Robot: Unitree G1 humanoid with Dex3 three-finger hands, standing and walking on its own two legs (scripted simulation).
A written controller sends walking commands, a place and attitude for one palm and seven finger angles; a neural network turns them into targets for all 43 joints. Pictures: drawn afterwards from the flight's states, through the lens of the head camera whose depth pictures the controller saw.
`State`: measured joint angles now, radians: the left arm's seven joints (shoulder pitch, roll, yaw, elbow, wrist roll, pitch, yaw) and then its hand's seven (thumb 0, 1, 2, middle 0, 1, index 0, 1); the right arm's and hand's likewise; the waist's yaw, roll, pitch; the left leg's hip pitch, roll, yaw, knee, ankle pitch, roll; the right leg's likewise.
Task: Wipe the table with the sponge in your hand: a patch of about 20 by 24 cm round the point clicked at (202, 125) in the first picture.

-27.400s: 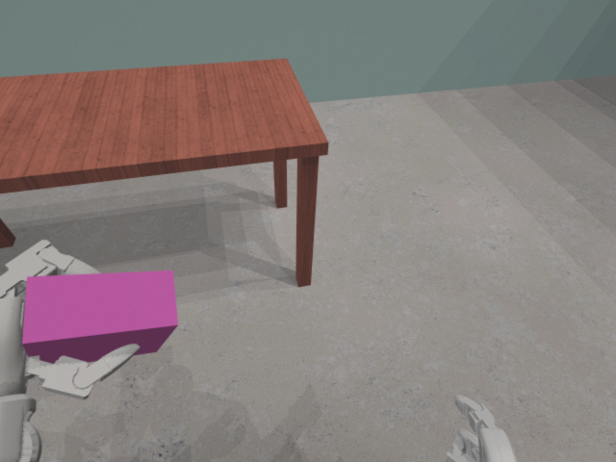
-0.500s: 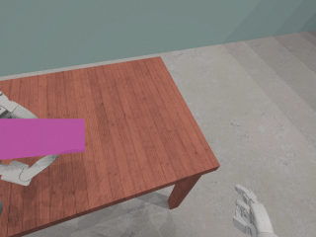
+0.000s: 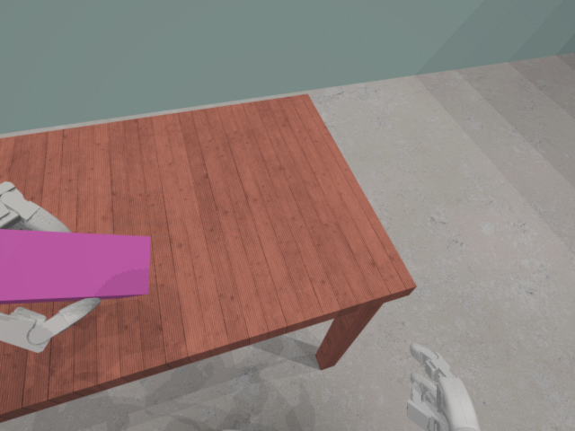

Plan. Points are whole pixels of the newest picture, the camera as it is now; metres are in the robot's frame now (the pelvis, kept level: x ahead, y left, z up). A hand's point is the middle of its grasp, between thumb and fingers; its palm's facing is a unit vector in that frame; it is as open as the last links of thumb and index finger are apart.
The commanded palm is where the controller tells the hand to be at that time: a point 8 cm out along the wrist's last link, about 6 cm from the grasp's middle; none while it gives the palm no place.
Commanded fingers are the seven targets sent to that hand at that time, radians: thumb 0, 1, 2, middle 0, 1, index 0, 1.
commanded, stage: come to a stop and stand still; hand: left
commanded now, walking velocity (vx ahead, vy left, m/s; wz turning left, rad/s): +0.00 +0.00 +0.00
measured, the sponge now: (93, 271) +0.24 +0.23 +0.14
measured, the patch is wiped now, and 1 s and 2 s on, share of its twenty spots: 0.00 0.00 0.00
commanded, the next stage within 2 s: look again from close up in 0.44 s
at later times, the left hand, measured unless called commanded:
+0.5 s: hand (72, 295) +0.20 +0.22 +0.17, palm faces +0.34 -0.86 -0.38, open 9.6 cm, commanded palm +0.15 +0.25 +0.18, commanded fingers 0.00 0.10 1.30 -1.20 -1.60 -1.20 -1.60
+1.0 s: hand (63, 292) +0.21 +0.23 +0.16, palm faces +0.34 -0.87 -0.35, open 9.6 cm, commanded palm +0.16 +0.26 +0.18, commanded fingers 0.00 0.10 1.30 -1.20 -1.60 -1.20 -1.60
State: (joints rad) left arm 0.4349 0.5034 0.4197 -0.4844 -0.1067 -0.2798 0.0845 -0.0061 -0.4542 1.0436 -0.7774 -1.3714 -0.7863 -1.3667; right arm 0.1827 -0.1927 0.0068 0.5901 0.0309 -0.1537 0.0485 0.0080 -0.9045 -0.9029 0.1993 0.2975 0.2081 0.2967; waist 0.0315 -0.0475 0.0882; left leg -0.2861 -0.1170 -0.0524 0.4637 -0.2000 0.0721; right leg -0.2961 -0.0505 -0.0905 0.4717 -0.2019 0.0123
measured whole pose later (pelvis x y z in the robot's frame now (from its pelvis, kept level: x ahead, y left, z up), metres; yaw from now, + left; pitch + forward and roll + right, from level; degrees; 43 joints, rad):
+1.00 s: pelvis -0.01 -0.02 +0.00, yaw +0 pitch +0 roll -1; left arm 0.46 0.42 0.35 -0.44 -0.13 -0.22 0.09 -0.01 -0.45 1.05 -0.78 -1.37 -0.79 -1.37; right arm 0.18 -0.21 0.00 0.61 0.05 -0.16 0.00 0.01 -0.91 -0.90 0.20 0.30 0.21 0.30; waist 0.03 -0.03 0.04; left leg -0.24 -0.08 -0.07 0.43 -0.18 0.05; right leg -0.23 -0.01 -0.10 0.40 -0.16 -0.01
